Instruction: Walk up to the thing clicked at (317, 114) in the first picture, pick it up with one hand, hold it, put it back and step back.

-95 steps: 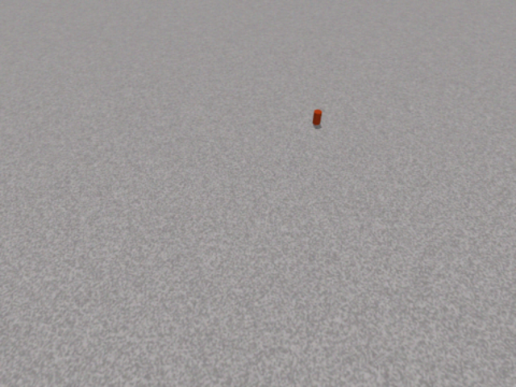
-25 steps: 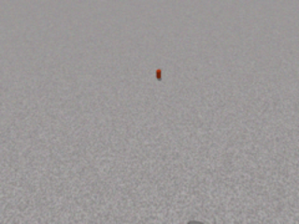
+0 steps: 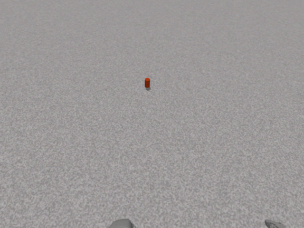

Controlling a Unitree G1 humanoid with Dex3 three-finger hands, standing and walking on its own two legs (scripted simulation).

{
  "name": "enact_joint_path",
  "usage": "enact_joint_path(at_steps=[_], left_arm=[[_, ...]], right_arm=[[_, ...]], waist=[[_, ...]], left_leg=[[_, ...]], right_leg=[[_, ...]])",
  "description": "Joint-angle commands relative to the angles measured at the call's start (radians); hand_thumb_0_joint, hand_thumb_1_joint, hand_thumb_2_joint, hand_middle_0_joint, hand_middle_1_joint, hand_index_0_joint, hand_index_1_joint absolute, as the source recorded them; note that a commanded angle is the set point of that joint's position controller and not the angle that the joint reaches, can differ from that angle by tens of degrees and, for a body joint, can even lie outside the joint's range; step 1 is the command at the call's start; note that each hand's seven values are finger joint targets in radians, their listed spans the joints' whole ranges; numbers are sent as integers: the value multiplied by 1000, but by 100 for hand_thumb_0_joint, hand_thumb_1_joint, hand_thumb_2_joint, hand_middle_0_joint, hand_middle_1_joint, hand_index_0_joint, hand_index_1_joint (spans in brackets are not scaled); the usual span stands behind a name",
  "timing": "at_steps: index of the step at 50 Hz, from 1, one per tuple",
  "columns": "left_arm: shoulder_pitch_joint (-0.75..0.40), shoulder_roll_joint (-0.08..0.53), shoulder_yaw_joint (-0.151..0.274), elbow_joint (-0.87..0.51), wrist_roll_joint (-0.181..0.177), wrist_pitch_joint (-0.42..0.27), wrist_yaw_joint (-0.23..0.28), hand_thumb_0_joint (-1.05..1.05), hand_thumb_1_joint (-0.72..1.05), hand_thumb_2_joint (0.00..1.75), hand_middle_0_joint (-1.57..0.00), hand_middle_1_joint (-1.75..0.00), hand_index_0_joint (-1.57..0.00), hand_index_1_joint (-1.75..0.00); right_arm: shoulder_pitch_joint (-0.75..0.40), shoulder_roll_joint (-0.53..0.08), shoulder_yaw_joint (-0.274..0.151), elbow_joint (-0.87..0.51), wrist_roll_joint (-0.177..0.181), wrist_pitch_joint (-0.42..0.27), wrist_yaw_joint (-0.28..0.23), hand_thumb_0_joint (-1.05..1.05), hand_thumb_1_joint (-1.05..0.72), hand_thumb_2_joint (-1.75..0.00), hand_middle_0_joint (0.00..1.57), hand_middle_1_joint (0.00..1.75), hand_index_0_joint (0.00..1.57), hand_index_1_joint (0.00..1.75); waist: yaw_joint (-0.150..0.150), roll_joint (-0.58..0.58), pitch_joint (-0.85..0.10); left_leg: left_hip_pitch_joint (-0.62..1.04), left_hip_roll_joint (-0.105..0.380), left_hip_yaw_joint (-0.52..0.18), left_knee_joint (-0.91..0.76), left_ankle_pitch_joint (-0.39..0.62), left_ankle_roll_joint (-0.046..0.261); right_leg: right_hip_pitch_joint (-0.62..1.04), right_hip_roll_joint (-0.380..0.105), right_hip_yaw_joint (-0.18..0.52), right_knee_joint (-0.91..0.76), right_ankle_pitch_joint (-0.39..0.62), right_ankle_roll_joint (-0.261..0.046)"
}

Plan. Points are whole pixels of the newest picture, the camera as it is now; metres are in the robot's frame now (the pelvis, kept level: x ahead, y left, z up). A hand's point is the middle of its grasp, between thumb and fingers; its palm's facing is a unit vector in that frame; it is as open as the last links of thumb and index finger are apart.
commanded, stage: walk up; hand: left
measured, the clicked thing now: (147, 82) +1.49 +0.15 -0.71
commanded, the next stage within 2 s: none
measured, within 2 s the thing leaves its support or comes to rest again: neither
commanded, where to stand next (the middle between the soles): +1.11 -0.06 m, yaw -4 degrees
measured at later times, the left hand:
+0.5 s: hand (107, 137) +0.42 +0.21 -0.10, palm faces -0.13 -0.91 -0.40, open 7.4 cm
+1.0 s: hand (102, 115) +0.55 +0.27 -0.14, palm faces -0.13 -0.93 -0.35, open 7.4 cm
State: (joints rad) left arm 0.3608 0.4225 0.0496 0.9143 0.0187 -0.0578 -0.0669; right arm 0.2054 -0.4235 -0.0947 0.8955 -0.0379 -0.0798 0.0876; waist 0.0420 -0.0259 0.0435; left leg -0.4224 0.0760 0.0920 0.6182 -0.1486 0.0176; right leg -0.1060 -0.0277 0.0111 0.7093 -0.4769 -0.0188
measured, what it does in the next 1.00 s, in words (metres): walks ahead: right foot, then left foot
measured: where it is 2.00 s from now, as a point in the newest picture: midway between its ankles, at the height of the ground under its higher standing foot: (164, 133)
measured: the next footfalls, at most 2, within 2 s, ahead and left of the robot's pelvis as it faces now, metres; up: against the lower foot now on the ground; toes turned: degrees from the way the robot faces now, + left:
right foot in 0.40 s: +0.37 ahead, -0.17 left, +0.00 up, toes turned -10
left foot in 0.82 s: +0.58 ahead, +0.10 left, +0.00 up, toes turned +2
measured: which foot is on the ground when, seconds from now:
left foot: down 0.00-0.42, up 0.44-0.80, down 0.82-1.00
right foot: up 0.00-0.38, down 0.40-0.84, up 0.86-1.00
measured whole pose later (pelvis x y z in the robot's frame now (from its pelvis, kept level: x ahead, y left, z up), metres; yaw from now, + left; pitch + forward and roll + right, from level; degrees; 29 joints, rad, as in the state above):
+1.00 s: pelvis +0.49 -0.01 +0.02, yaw -5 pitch -2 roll +0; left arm 0.30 0.46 0.04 0.94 0.00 -0.05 -0.05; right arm 0.27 -0.40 -0.05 0.86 0.00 -0.09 0.06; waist 0.00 -0.06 0.07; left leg -0.27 0.04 0.12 0.54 -0.23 0.03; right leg -0.45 -0.06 0.01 1.06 -0.35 -0.04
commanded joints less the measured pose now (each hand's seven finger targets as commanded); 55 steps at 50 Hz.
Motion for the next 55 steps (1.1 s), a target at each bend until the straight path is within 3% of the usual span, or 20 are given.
enact_joint_path(at_steps=[1,4,7,10,15,17,19,20,21,22,27,31,36,40,41,42,43,47,53,55], left_arm=[[-50,256,42,-102,-13,-40,38,0,90,90,-20,-30,-20,-30],[-32,238,52,-57,-24,-38,20,0,90,90,-20,-30,-20,-30],[-62,200,45,-70,-18,-24,-4,0,90,90,-20,-30,-20,-30],[-157,191,46,-105,-13,-18,-25,0,90,90,-20,-30,-20,-30],[-239,178,52,-103,-13,-18,-38,0,90,90,-20,-30,-20,-30],[-236,183,56,-96,-13,-20,-35,0,90,90,-20,-30,-20,-30],[-125,215,76,-59,-9,-30,-19,0,90,90,-20,-30,-20,-30],[10,265,100,-30,-5,-38,-3,0,90,90,-20,-30,-20,-30],[84,367,123,-40,-6,-45,15,0,90,90,-20,-30,-20,-30],[65,396,122,-47,-26,-41,19,0,90,90,-20,-30,-20,-30],[-111,261,77,-97,-34,-48,34,0,90,90,-20,-30,-20,-30],[-134,279,83,-129,-14,-60,30,0,90,90,-20,-30,-20,-30],[-109,285,82,-122,-12,-61,20,0,90,90,-20,-30,-20,-30],[-132,249,56,-118,-4,-50,21,0,90,90,-20,-30,-20,-30],[-81,188,38,-120,-5,-48,22,0,90,90,-20,-30,-20,-30],[-49,129,24,-126,-25,-45,25,0,90,90,-20,-30,-20,-30],[-90,247,47,-112,-16,-39,45,0,90,90,-20,-30,-20,-30],[-24,234,39,-39,-30,-30,32,0,90,90,-20,-30,-20,-30],[-128,194,44,-77,-8,-15,-4,0,90,90,-20,-30,-20,-30],[-150,181,45,-80,-10,-17,-7,0,90,90,-20,-30,-20,-30]], right_arm=[[143,-355,-105,-70,40,-34,-40,0,-90,-90,20,30,20,30],[77,-251,-54,-91,38,-42,-46,0,-90,-90,20,30,20,30],[95,-249,-45,-95,33,-51,-47,0,-90,-90,20,30,20,30],[77,-280,-49,-110,29,-55,-43,0,-90,-90,20,30,20,30],[94,-282,-46,-100,31,-41,-38,0,-90,-90,20,30,20,30],[103,-278,-46,-95,28,-30,-41,0,-90,-90,20,30,20,30],[127,-243,-31,-97,27,-22,-46,0,-90,-90,20,30,20,30],[168,-194,-10,-102,27,-22,-46,0,-90,-90,20,30,20,30],[209,-114,17,-124,35,-22,-46,0,-90,-90,20,30,20,30],[161,-222,-9,-107,37,-12,-56,0,-90,-90,20,30,20,30],[167,-212,-10,-43,39,1,-40,0,-90,-90,20,30,20,30],[115,-199,-22,-52,24,9,-12,0,-90,-90,20,30,20,30],[12,-177,-31,-78,20,-9,5,0,-90,-90,20,30,20,30],[168,-221,-57,-27,14,-20,-11,0,-90,-90,20,30,20,30],[290,-280,-75,1,9,-29,-26,0,-90,-90,20,30,20,30],[316,-367,-92,-26,5,-37,-38,0,-90,-90,20,30,20,30],[268,-387,-94,-44,43,-31,-39,0,-90,-90,20,30,20,30],[114,-253,-37,-75,44,-32,-54,0,-90,-90,20,30,20,30],[133,-275,-41,-92,36,-37,-48,0,-90,-90,20,30,20,30],[129,-271,-37,-96,39,-35,-46,0,-90,-90,20,30,20,30]], waist=[[-116,129,-76],[-66,131,15],[-61,140,8],[-65,149,44],[-74,120,16],[-63,100,0],[5,12,-82],[64,-117,-172],[74,-331,-219],[85,-224,-179],[-28,-114,-6],[-26,-117,20],[-3,-85,17],[-124,26,-41],[-173,225,-121],[-162,383,-120],[-157,221,-106],[-51,148,-1],[-82,164,16],[-73,146,27]], left_leg=[[450,391,-718,-452,-629,228],[306,261,-343,-404,-268,172],[300,238,-190,-408,-70,191],[252,255,-147,-450,-155,219],[252,201,-57,-387,-98,159],[265,190,-29,-309,-56,151],[216,135,36,-28,133,105],[100,70,55,237,64,77],[-141,-54,52,486,-341,25],[-235,-41,-62,587,-380,18],[-124,50,-145,466,-175,15],[-100,63,-93,229,-142,-17],[20,29,-37,4,7,-12],[365,-37,13,-48,-83,22],[526,57,-156,-162,-254,75],[601,330,-700,-367,-432,171],[515,389,-788,-398,-455,263],[293,231,-303,-358,-93,175],[298,226,-210,-389,-62,227],[270,200,-165,-375,-15,204]], right_leg=[[-621,18,134,567,41,-46],[-546,-67,108,422,163,-19],[-510,-78,72,273,197,17],[-479,-110,16,104,241,23],[-317,-55,-71,-101,413,-5],[-258,-29,-100,-127,368,-18],[1,9,-106,-190,310,-46],[194,-48,6,-230,195,-69],[349,-321,460,-346,68,-153],[306,-403,663,-432,52,-247],[-61,-244,205,-450,268,-199],[-158,-244,121,-497,81,-226],[-174,-223,72,-457,53,-187],[-321,-165,-19,-172,208,-133],[-404,-84,-95,172,306,-89],[-650,79,-85,423,-5,-27],[-637,20,39,498,-52,-41],[-515,-89,63,378,144,-25],[-479,-104,-25,96,211,15],[-431,-92,-42,11,304,7]])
